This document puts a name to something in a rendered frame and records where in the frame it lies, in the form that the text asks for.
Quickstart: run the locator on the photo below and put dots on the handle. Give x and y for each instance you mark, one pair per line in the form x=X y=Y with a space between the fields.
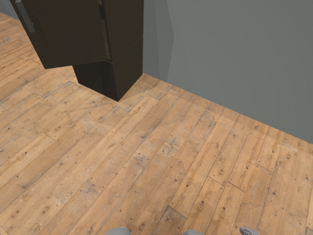
x=25 y=16

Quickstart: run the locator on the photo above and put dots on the cupboard door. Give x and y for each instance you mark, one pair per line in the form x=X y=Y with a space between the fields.
x=67 y=32

